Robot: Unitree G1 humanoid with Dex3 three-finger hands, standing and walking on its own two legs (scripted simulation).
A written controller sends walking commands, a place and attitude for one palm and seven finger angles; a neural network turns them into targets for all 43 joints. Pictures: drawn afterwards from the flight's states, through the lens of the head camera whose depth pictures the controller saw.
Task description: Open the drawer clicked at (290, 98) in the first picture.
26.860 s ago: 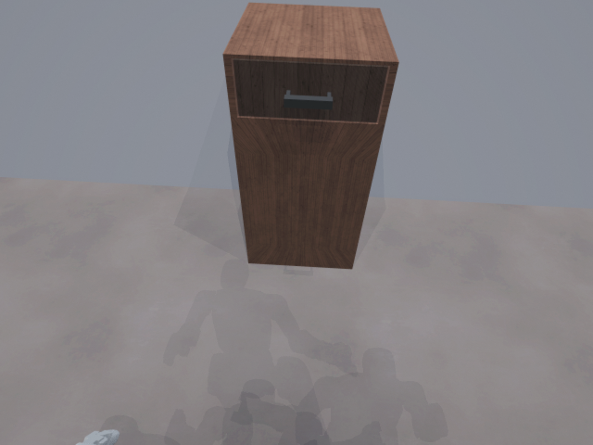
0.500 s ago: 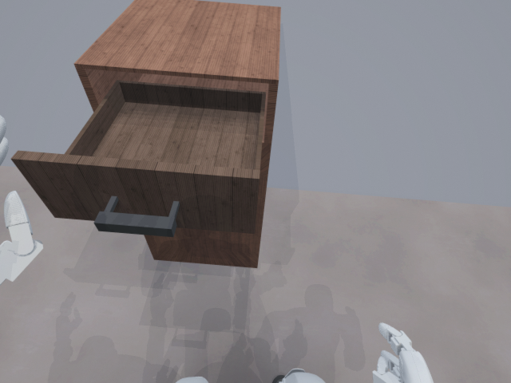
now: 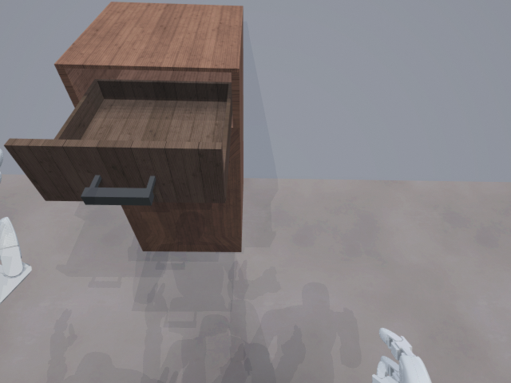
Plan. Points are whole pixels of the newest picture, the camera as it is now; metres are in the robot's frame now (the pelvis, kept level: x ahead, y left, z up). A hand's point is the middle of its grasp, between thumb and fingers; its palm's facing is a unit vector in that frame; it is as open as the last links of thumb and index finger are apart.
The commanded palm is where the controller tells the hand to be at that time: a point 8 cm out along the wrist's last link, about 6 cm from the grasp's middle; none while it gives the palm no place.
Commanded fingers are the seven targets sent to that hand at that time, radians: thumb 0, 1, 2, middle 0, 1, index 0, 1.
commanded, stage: stop stepping back and stand still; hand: left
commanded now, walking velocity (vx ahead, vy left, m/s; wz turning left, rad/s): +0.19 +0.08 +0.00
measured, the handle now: (121, 188) +0.47 +0.27 +0.01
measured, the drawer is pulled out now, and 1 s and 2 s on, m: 0.29 0.29 0.29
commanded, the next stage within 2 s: let the arm hang, fingers relaxed in 0.40 s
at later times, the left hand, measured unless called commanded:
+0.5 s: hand (2, 301) +0.18 +0.25 +0.18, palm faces +0.41 -0.83 -0.39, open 7.4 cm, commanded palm none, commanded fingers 0.00 0.90 0.90 -0.20 -0.30 -0.20 -0.30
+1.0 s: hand out of the picture -0.05 +0.22 -0.17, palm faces +0.05 -0.97 -0.26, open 7.1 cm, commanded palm none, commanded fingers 0.00 0.90 0.90 -0.20 -0.30 -0.20 -0.30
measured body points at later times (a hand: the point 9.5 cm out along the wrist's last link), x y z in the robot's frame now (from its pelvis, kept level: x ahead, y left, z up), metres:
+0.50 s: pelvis -0.02 +0.01 -0.01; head -0.03 +0.02 +0.44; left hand +0.15 +0.29 +0.20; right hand +0.13 -0.22 -0.09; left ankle -0.02 +0.13 -0.74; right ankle +0.03 -0.10 -0.74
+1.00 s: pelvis -0.03 +0.01 +0.00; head +0.00 +0.01 +0.45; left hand -0.05 +0.27 -0.15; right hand -0.03 -0.22 -0.16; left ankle -0.02 +0.13 -0.74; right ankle +0.02 -0.10 -0.74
